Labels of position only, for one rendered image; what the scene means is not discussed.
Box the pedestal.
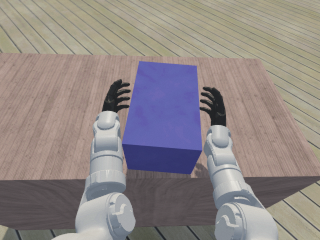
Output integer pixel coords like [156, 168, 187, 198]
[0, 52, 320, 231]

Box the robot right forearm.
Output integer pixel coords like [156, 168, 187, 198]
[203, 125, 279, 235]

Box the right robot upper arm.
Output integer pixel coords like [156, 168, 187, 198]
[214, 202, 279, 240]

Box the robot left forearm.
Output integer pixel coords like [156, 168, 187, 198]
[75, 111, 126, 231]

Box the left robot upper arm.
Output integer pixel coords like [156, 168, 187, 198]
[51, 192, 136, 240]

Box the carton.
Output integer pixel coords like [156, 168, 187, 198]
[122, 61, 203, 175]

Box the robot left hand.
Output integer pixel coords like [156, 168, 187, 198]
[102, 79, 131, 113]

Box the robot right hand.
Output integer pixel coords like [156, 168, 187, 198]
[199, 86, 226, 127]

